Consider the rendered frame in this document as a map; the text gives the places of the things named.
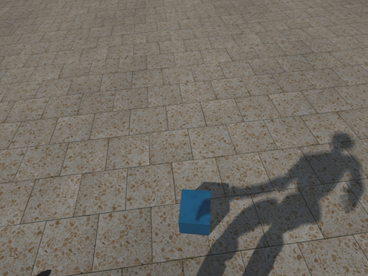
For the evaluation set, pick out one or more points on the carton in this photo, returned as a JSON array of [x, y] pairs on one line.
[[194, 213]]

